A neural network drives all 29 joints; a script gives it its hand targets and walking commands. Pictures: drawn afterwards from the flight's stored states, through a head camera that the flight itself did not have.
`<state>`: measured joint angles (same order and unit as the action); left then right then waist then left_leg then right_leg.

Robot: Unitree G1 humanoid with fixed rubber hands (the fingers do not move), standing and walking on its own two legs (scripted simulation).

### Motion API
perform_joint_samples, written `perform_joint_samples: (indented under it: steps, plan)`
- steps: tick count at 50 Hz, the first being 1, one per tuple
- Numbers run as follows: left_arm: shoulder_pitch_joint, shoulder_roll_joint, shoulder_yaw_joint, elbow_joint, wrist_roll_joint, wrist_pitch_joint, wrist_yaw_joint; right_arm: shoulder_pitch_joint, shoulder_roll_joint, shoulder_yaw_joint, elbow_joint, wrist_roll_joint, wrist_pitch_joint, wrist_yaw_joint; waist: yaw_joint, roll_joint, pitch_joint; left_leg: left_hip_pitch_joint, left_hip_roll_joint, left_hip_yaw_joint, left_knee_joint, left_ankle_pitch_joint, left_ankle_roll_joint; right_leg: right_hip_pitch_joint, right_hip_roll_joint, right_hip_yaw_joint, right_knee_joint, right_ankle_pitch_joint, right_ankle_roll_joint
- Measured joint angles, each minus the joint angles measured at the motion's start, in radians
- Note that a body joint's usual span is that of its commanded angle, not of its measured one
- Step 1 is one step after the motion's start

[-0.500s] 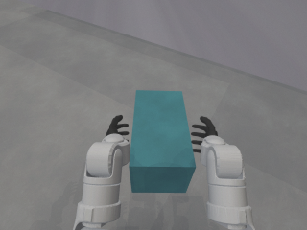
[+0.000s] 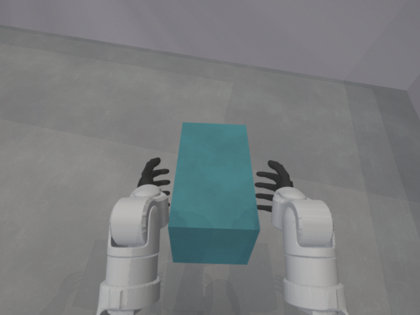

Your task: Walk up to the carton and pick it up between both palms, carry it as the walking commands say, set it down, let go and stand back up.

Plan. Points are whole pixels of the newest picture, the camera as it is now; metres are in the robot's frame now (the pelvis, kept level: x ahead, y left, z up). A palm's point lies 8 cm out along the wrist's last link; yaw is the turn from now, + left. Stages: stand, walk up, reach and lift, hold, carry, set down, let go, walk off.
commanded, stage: carry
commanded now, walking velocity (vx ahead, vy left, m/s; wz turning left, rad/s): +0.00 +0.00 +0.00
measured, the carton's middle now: (212, 188) +0.39 +0.04 -0.03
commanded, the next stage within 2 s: none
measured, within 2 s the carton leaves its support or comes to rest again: neither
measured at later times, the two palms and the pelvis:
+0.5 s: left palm (180, 228) +0.24 +0.08 +0.08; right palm (333, 256) +0.22 -0.15 +0.09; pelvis -0.07 -0.01 +0.00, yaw -4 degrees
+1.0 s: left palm (169, 236) +0.23 +0.10 +0.09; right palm (322, 268) +0.21 -0.13 +0.08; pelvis -0.09 +0.00 +0.00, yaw -3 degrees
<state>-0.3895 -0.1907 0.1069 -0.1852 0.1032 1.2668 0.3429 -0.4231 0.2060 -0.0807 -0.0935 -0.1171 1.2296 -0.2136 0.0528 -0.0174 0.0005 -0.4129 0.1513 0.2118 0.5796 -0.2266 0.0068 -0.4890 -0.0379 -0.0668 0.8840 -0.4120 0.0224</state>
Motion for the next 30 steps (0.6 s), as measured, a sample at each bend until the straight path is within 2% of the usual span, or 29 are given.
perform_joint_samples:
  steps: [4,6,8,10,13,15,16,18,21,24,26,30]
  plan:
    - [-0.028,-0.011,-0.01,0.011,-0.02,-0.015,0.043,-0.02,0.008,-0.01,-0.003,-0.05,-0.009,-0.001,0.032,-0.004,-0.031,-0.048,0.026,0.008,0.064,-0.014,-0.024,0.149,0.0,-0.009,-0.288,0.081,-0.006]
    - [-0.031,-0.014,-0.021,0.061,-0.019,-0.023,0.041,-0.013,0.005,-0.03,0.024,-0.062,-0.015,0.004,0.023,0.037,-0.035,-0.067,0.046,-0.029,0.119,-0.055,-0.035,0.153,0.028,-0.016,-0.294,0.087,-0.017]
    - [-0.036,-0.016,-0.036,0.112,-0.015,-0.012,0.039,0.017,-0.007,-0.039,0.037,-0.051,-0.005,0.009,0.006,0.02,-0.04,-0.072,-0.001,-0.064,0.179,-0.183,-0.05,0.144,0.012,0.0,-0.278,0.089,-0.024]
    - [-0.044,-0.019,-0.049,0.14,-0.012,0.0,0.041,0.038,-0.016,-0.046,0.03,-0.035,0.009,0.008,-0.022,0.005,-0.038,-0.071,-0.038,-0.076,0.218,-0.222,-0.054,0.138,-0.001,0.014,-0.279,0.1,-0.024]
    - [-0.072,-0.029,-0.046,0.144,0.01,0.004,0.027,0.04,-0.017,-0.059,-0.006,-0.006,0.023,-0.023,-0.072,0.004,-0.018,-0.041,-0.069,-0.081,0.176,-0.176,-0.05,0.122,-0.001,0.025,-0.277,0.12,-0.017]
    - [-0.091,-0.037,-0.033,0.139,0.034,-0.005,-0.003,0.032,-0.014,-0.062,-0.03,0.016,0.026,-0.059,-0.103,0.007,-0.009,0.007,-0.077,-0.077,0.075,-0.099,-0.049,0.106,0.009,0.027,-0.262,0.124,-0.012]
    - [-0.096,-0.039,-0.023,0.14,0.05,-0.013,-0.025,0.029,-0.012,-0.061,-0.032,0.025,0.022,-0.073,-0.117,-0.005,-0.004,0.019,-0.083,-0.072,0.038,-0.036,-0.026,0.099,0.006,0.029,-0.251,0.123,-0.01]
    - [-0.084,-0.034,-0.006,0.143,0.07,-0.028,-0.064,0.025,-0.01,-0.05,-0.021,0.038,0.022,-0.089,-0.124,-0.044,-0.002,0.033,-0.099,-0.052,0.015,-0.009,0.007,0.096,-0.007,0.048,-0.247,0.129,-0.006]
    - [-0.044,-0.019,-0.006,0.133,0.072,-0.028,-0.09,0.013,-0.006,-0.042,0.011,0.045,0.034,-0.097,-0.12,-0.036,-0.015,0.034,-0.087,-0.055,0.008,-0.01,0.017,0.115,0.006,0.042,-0.292,0.163,-0.007]
    - [-0.024,-0.01,-0.009,0.123,0.072,-0.015,-0.089,0.003,-0.002,-0.037,0.039,0.038,0.039,-0.089,-0.088,-0.026,-0.029,0.04,-0.085,-0.058,-0.013,0.009,0.012,0.124,0.009,0.037,-0.319,0.187,-0.012]
    - [-0.02,-0.008,-0.01,0.113,0.063,-0.009,-0.071,-0.001,0.0,-0.032,0.047,0.028,0.04,-0.079,-0.063,-0.018,-0.038,0.04,-0.086,-0.061,-0.03,0.025,0.012,0.126,0.009,0.033,-0.336,0.201,-0.014]
    - [-0.03,-0.012,-0.015,0.111,0.03,0.002,-0.002,-0.011,0.004,-0.04,0.064,-0.009,0.034,-0.039,-0.021,0.0,-0.058,0.032,-0.085,-0.069,-0.055,0.052,0.013,0.127,0.012,0.024,-0.374,0.231,-0.015]
